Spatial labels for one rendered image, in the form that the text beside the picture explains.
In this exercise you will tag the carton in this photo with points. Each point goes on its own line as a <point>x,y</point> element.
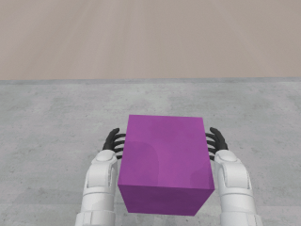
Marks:
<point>165,167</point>

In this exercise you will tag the robot right hand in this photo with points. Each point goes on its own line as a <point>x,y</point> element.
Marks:
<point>218,143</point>

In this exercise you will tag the robot right forearm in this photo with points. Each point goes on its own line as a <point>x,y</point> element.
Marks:
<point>238,207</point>

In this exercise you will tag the robot left forearm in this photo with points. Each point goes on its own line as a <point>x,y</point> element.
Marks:
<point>97,208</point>

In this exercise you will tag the robot left hand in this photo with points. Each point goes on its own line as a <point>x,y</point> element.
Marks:
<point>110,142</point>

